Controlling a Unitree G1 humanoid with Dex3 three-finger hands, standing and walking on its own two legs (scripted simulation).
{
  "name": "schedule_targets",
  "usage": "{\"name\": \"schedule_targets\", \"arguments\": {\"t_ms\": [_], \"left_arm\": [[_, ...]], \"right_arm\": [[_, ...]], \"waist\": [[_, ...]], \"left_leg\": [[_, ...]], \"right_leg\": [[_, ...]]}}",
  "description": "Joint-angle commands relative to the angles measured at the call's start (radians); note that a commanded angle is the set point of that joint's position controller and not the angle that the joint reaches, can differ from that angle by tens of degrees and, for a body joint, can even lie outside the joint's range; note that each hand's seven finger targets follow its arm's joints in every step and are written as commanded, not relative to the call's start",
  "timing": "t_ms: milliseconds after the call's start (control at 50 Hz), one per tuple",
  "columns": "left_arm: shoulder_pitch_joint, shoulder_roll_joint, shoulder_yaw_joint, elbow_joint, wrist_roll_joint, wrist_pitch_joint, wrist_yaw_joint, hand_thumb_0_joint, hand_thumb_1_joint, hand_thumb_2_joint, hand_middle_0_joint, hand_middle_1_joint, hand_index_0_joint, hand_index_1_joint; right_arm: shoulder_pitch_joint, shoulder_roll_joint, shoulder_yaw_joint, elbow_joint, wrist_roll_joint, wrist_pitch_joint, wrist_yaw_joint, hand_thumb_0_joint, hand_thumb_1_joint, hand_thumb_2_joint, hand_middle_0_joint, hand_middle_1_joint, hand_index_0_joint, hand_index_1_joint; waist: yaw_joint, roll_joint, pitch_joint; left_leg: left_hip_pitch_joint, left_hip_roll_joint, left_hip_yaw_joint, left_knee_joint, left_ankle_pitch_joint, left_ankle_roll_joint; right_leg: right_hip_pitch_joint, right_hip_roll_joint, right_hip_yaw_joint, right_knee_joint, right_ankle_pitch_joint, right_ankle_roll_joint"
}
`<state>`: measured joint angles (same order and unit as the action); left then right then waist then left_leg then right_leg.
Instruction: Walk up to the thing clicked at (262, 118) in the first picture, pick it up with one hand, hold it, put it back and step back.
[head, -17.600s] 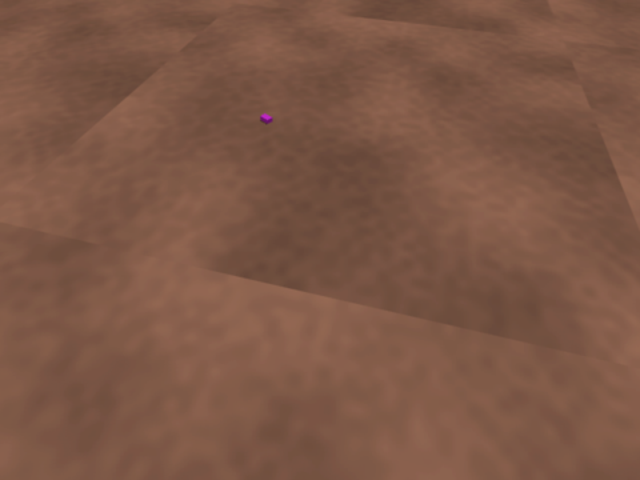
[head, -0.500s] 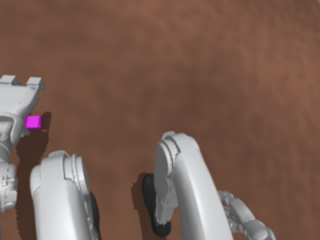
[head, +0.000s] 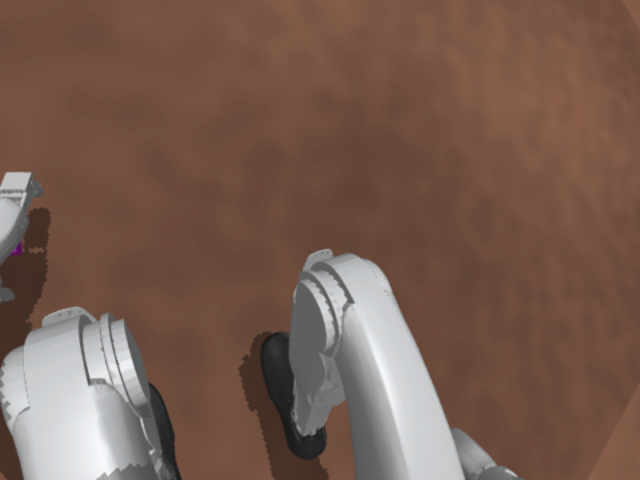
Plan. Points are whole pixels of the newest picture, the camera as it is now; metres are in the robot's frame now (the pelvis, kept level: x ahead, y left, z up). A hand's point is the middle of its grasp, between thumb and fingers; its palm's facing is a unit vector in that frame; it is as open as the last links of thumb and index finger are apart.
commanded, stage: rest palm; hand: left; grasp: from above
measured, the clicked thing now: out of the picture +0.42 +0.30 -0.29
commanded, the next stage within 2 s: close in 1.24 s
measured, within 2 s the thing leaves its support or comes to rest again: neither
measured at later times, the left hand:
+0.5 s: hand out of the picture +0.40 +0.29 -0.25, palm faces -0.50 -0.10 -0.86, open 14.0 cm
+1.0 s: hand out of the picture +0.40 +0.29 -0.26, palm faces -0.49 -0.09 -0.86, open 14.0 cm
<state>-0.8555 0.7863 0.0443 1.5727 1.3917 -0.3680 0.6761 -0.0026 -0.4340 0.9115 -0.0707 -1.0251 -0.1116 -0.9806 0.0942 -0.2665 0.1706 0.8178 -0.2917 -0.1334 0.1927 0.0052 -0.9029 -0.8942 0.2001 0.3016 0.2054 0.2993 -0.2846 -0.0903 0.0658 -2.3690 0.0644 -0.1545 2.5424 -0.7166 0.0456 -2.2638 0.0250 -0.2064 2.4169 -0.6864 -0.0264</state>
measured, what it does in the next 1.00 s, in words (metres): stands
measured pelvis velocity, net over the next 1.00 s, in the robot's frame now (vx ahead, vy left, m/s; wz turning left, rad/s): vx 0.00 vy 0.00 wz -0.05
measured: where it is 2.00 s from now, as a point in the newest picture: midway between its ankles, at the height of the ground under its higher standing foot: (232, 444)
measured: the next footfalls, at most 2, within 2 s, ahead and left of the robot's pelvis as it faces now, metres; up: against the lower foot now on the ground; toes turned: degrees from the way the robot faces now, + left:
none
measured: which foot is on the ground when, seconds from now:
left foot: down 0.00-1.00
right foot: down 0.00-1.00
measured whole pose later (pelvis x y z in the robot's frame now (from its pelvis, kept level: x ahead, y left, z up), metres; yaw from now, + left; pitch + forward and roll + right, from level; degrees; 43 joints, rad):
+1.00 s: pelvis +0.00 +0.00 +0.00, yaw -3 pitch +27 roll -14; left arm -0.92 0.89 -0.01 1.68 1.29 -0.29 0.66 0.00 -0.47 0.94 -0.09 -0.99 -0.10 -0.97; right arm 0.04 -0.31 0.26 0.74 -0.29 -0.28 0.29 0.00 -0.91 -0.90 0.20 0.30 0.20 0.30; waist -0.32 -0.15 0.13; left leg -2.34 0.06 -0.22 2.57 -0.73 0.05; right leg -2.21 0.05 -0.26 2.39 -0.68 -0.01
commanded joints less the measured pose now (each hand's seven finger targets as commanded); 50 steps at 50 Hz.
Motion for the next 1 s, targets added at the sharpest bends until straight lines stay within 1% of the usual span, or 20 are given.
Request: {"name": "schedule_targets", "arguments": {"t_ms": [0,100,120,160,180,240,300,320,420,480,500,520,580,640,700,720,760,780,840,980], "left_arm": [[-0.278,0.186,0.007,-0.062,-0.024,0.069,0.125,0.000,-0.445,0.908,-0.060,-0.997,-0.101,-0.954],[-0.308,0.131,-0.032,0.016,-0.089,0.143,0.098,0.000,-0.479,0.911,-0.059,-0.980,-0.091,-0.946],[-0.327,0.147,-0.025,-0.002,-0.102,0.148,0.077,0.000,-0.471,0.906,-0.057,-0.985,-0.093,-0.947],[-0.315,0.256,0.051,0.020,-0.102,0.149,0.046,0.000,-0.489,0.928,-0.067,-0.968,-0.090,-0.944],[-0.294,0.252,0.067,0.049,-0.100,0.148,0.027,0.000,-0.480,0.917,-0.068,-0.980,-0.095,-0.952],[-0.289,0.189,0.035,0.068,-0.122,0.123,-0.034,0.000,-0.480,0.919,-0.057,-0.998,-0.086,-0.968],[-0.305,0.263,0.041,0.000,-0.109,0.077,-0.061,0.000,-0.476,0.912,-0.056,-1.007,-0.087,-0.974],[-0.299,0.279,0.035,-0.018,-0.100,0.064,-0.057,0.000,-0.492,0.929,-0.058,-1.000,-0.080,-0.976],[-0.260,0.283,0.031,-0.054,-0.073,0.016,0.000,0.000,-0.487,0.936,-0.060,-1.007,-0.081,-0.984],[-0.237,0.262,0.022,-0.048,-0.066,0.027,0.060,0.000,-0.491,0.938,-0.059,-1.003,-0.079,-0.982],[-0.234,0.224,-0.013,-0.028,-0.071,0.035,0.073,0.000,-0.489,0.922,-0.051,-1.007,-0.077,-0.980],[-0.252,0.224,-0.010,-0.029,-0.071,0.041,0.083,0.000,-0.491,0.924,-0.055,-0.997,-0.078,-0.972],[-0.265,0.222,-0.021,-0.025,-0.069,0.069,0.121,0.000,-0.492,0.931,-0.057,-0.993,-0.079,-0.969],[-0.275,0.188,-0.037,0.027,-0.091,0.101,0.118,0.000,-0.497,0.950,-0.065,-0.976,-0.077,-0.961],[-0.297,0.247,-0.003,0.035,-0.101,0.119,0.099,0.000,-0.498,0.942,-0.068,-0.976,-0.081,-0.962],[-0.287,0.194,-0.043,0.052,-0.110,0.126,0.079,0.000,-0.491,0.940,-0.077,-0.972,-0.088,-0.960],[-0.283,0.211,-0.019,0.068,-0.119,0.123,0.052,0.000,-0.492,0.941,-0.078,-0.966,-0.086,-0.956],[-0.294,0.186,-0.044,0.057,-0.130,0.118,0.030,0.000,-0.483,0.925,-0.070,-0.986,-0.088,-0.966],[-0.283,0.237,-0.026,0.046,-0.133,0.097,0.009,0.000,-0.480,0.922,-0.065,-0.997,-0.087,-0.973],[-0.271,0.251,-0.037,-0.005,-0.111,0.055,0.044,0.000,-0.483,0.940,-0.084,-0.973,-0.090,-0.965]], "right_arm": [[0.133,-0.316,-0.073,-0.005,-0.007,-0.042,0.022,0.000,-0.896,-0.894,0.200,0.299,0.200,0.299],[0.132,-0.318,-0.066,0.002,-0.001,-0.091,0.062,0.000,-0.900,-0.896,0.200,0.300,0.200,0.300],[0.129,-0.323,-0.066,-0.009,0.006,-0.100,0.069,0.000,-0.900,-0.896,0.200,0.300,0.200,0.300],[0.155,-0.339,-0.067,-0.021,0.019,-0.102,0.068,0.000,-0.900,-0.897,0.200,0.300,0.200,0.300],[0.158,-0.319,-0.057,-0.025,0.020,-0.101,0.071,0.000,-0.902,-0.899,0.200,0.300,0.200,0.300],[0.150,-0.296,-0.042,-0.042,0.015,-0.104,0.078,0.000,-0.900,-0.900,0.200,0.300,0.200,0.300],[0.150,-0.313,-0.036,-0.066,0.022,-0.096,0.074,0.000,-0.900,-0.901,0.200,0.300,0.200,0.300],[0.132,-0.317,-0.035,-0.067,0.023,-0.094,0.071,0.000,-0.901,-0.902,0.200,0.300,0.200,0.300],[0.125,-0.327,-0.012,-0.078,0.007,-0.090,0.072,0.000,-0.901,-0.901,0.200,0.300,0.200,0.300],[0.113,-0.346,-0.018,-0.073,-0.005,-0.100,0.074,0.000,-0.901,-0.901,0.200,0.300,0.200,0.300],[0.112,-0.342,-0.018,-0.054,-0.003,-0.104,0.075,0.000,-0.901,-0.901,0.200,0.300,0.200,0.300],[0.116,-0.352,-0.019,-0.051,-0.011,-0.111,0.079,0.000,-0.901,-0.900,0.200,0.300,0.200,0.300],[0.112,-0.356,-0.018,-0.047,-0.004,-0.119,0.086,0.000,-0.900,-0.900,0.200,0.300,0.200,0.300],[0.104,-0.365,-0.021,-0.048,-0.002,-0.141,0.098,0.000,-0.899,-0.900,0.200,0.300,0.200,0.300],[0.105,-0.375,-0.022,-0.057,0.011,-0.150,0.100,0.000,-0.900,-0.901,0.200,0.300,0.200,0.300],[0.099,-0.368,-0.023,-0.059,0.016,-0.154,0.102,0.000,-0.901,-0.902,0.200,0.300,0.200,0.300],[0.112,-0.356,-0.012,-0.062,0.014,-0.160,0.104,0.000,-0.900,-0.902,0.200,0.300,0.200,0.300],[0.104,-0.367,-0.022,-0.073,0.019,-0.162,0.104,0.000,-0.900,-0.903,0.200,0.300,0.200,0.300],[0.117,-0.359,-0.006,-0.075,0.029,-0.158,0.098,0.000,-0.901,-0.903,0.200,0.300,0.200,0.300],[0.086,-0.365,0.018,-0.081,0.010,-0.149,0.091,0.000,-0.900,-0.903,0.200,0.300,0.200,0.300]], "waist": [[-0.021,0.432,-0.653],[-0.062,0.409,-0.586],[-0.061,0.411,-0.592],[-0.055,0.406,-0.598],[-0.054,0.393,-0.581],[-0.075,0.394,-0.557],[-0.060,0.428,-0.595],[-0.045,0.447,-0.614],[-0.050,0.472,-0.641],[-0.052,0.427,-0.596],[-0.049,0.433,-0.579],[-0.070,0.431,-0.567],[-0.063,0.435,-0.586],[-0.090,0.418,-0.519],[-0.077,0.416,-0.521],[-0.079,0.415,-0.501],[-0.091,0.408,-0.489],[-0.091,0.412,-0.486],[-0.077,0.400,-0.530],[-0.072,0.450,-0.560]], "left_leg": [[0.533,-0.025,0.031,-0.258,0.255,-0.038],[0.500,-0.020,0.015,-0.242,0.217,-0.031],[0.506,-0.019,0.013,-0.241,0.209,-0.029],[0.505,-0.017,0.009,-0.244,0.224,-0.026],[0.487,-0.017,0.006,-0.249,0.218,-0.027],[0.486,-0.023,0.000,-0.248,0.185,-0.024],[0.528,-0.021,-0.005,-0.257,0.201,-0.030],[0.531,-0.017,-0.001,-0.249,0.212,-0.032],[0.563,-0.012,0.009,-0.233,0.299,-0.040],[0.512,-0.014,0.009,-0.233,0.257,-0.035],[0.500,-0.012,0.003,-0.249,0.226,-0.036],[0.516,-0.008,-0.004,-0.243,0.229,-0.039],[0.521,-0.005,-0.014,-0.248,0.234,-0.039],[0.498,-0.005,-0.026,-0.250,0.192,-0.038],[0.491,-0.004,-0.033,-0.267,0.166,-0.037],[0.483,-0.003,-0.030,-0.264,0.150,-0.036],[0.476,-0.007,-0.035,-0.264,0.131,-0.035],[0.470,-0.008,-0.027,-0.259,0.125,-0.033],[0.481,-0.008,-0.022,-0.249,0.167,-0.031],[0.528,-0.003,-0.023,-0.247,0.234,-0.043]], "right_leg": [[0.301,0.084,-0.024,-0.209,0.259,-0.015],[0.289,0.071,-0.029,-0.214,0.253,-0.008],[0.288,0.073,-0.027,-0.215,0.252,-0.008],[0.327,0.062,-0.025,-0.217,0.276,-0.003],[0.325,0.059,-0.028,-0.211,0.272,-0.003],[0.323,0.061,-0.039,-0.207,0.247,0.001],[0.346,0.062,-0.045,-0.206,0.252,0.001],[0.355,0.069,-0.040,-0.208,0.265,-0.002],[0.419,0.090,-0.049,-0.200,0.339,-0.002],[0.393,0.095,-0.050,-0.221,0.296,-0.004],[0.368,0.099,-0.052,-0.225,0.260,-0.009],[0.350,0.096,-0.061,-0.222,0.258,-0.005],[0.349,0.095,-0.058,-0.217,0.268,-0.007],[0.294,0.093,-0.066,-0.216,0.237,-0.004],[0.295,0.087,-0.064,-0.223,0.223,-0.005],[0.290,0.086,-0.058,-0.223,0.214,-0.005],[0.288,0.079,-0.065,-0.222,0.201,-0.002],[0.299,0.081,-0.058,-0.225,0.198,-0.002],[0.358,0.083,-0.055,-0.228,0.237,0.001],[0.384,0.099,-0.076,-0.222,0.290,0.000]]}}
